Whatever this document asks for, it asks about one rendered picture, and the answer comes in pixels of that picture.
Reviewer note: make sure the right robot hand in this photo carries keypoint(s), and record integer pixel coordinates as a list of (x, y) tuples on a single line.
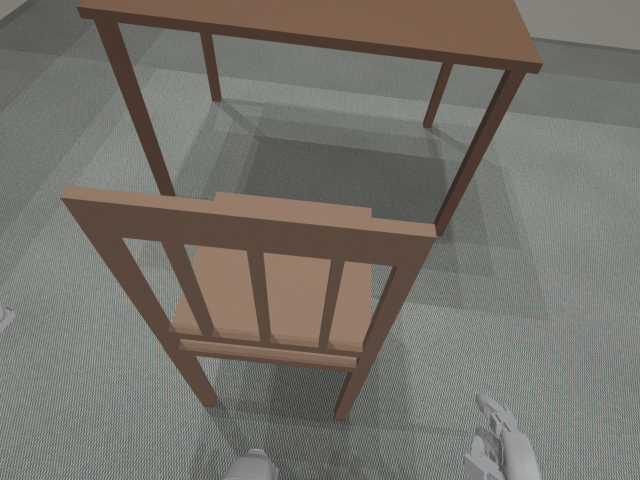
[(511, 457)]

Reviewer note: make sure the left robot thigh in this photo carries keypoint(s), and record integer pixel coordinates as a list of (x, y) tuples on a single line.
[(251, 467)]

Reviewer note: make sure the table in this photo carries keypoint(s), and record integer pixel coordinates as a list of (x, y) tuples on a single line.
[(480, 33)]

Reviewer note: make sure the chair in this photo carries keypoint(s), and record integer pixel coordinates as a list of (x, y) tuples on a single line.
[(276, 281)]

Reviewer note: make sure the robot left shin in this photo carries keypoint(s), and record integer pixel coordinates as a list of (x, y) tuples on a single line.
[(256, 451)]

